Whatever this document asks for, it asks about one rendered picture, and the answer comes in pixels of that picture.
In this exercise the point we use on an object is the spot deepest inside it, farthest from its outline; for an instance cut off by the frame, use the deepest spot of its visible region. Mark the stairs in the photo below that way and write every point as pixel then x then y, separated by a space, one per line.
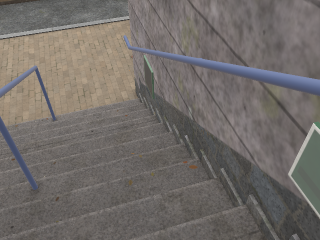
pixel 112 172

